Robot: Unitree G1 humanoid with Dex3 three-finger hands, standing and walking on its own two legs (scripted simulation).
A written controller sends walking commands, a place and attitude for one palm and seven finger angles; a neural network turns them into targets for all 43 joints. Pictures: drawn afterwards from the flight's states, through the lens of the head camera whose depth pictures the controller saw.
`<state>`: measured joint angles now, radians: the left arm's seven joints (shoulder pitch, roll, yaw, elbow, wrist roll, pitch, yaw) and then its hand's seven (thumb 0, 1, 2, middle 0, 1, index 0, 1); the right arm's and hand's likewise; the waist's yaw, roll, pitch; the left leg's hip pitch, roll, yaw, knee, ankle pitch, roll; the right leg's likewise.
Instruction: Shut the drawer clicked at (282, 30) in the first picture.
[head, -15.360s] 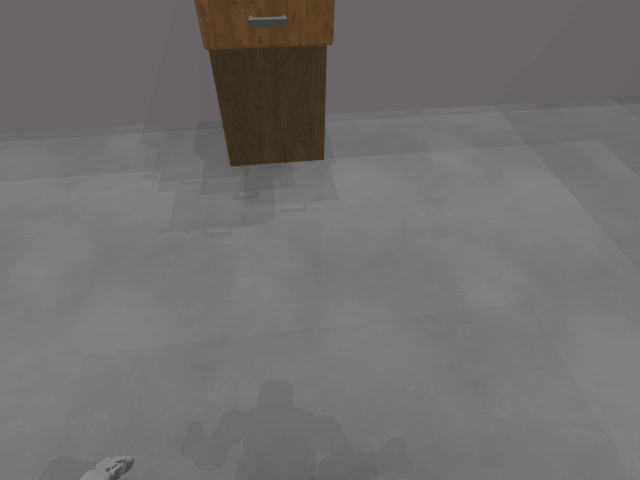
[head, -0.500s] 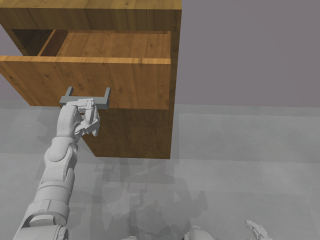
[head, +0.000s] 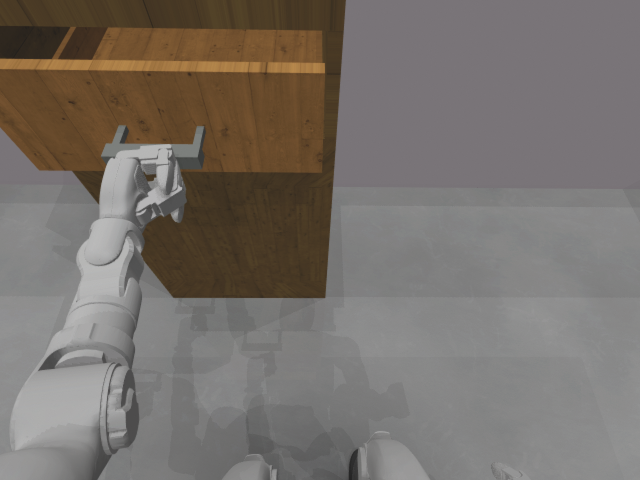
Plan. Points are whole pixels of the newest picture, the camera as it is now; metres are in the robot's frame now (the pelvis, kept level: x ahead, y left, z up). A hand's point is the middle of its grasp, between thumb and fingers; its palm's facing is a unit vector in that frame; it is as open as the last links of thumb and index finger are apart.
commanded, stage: push the drawer shut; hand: left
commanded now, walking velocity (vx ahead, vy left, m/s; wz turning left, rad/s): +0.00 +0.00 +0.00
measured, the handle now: (157, 144) +0.53 +0.20 +0.07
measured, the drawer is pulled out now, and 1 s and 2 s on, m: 0.08 0.00 0.00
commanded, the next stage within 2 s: pull the fist back off the drawer in 0.98 s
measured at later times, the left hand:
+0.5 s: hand (184, 152) +0.52 +0.17 +0.08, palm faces -0.04 -1.00 -0.04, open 3.1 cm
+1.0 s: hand (180, 140) +0.54 +0.18 +0.07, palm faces -0.03 -1.00 -0.05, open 3.0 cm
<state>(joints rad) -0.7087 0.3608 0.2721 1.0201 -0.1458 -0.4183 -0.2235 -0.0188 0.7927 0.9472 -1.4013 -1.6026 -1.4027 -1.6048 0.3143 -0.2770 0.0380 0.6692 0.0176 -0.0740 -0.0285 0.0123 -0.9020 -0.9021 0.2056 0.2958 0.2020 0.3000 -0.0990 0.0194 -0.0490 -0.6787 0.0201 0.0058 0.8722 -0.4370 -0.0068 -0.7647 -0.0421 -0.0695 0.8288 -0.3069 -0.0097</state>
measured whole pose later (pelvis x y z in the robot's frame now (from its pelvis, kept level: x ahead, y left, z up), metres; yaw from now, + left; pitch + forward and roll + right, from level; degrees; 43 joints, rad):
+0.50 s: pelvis +0.00 +0.01 -0.01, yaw -1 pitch +19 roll -1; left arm -0.93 0.48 0.37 1.19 -0.08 -0.41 -0.22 0.01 0.77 0.92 -1.40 -1.60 -1.40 -1.60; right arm 0.41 -0.29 0.04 0.65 -0.02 -0.02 -0.01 0.01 -0.90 -0.90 0.21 0.30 0.20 0.30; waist -0.18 0.03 -0.07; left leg -0.81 0.03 0.02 0.93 -0.46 0.01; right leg -0.89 -0.03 -0.06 0.85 -0.30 0.00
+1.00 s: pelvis +0.00 +0.02 -0.02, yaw +0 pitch +22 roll -3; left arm -1.09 0.55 0.34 1.31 -0.04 -0.39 -0.19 -0.03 0.60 0.94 -1.40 -1.60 -1.40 -1.60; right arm 0.40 -0.29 0.07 0.66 -0.05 -0.01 0.00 0.01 -0.90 -0.90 0.21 0.30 0.20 0.30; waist -0.22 0.03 -0.07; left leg -0.91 0.03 -0.03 0.99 -0.46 0.01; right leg -0.95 -0.04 -0.10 0.87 -0.30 0.01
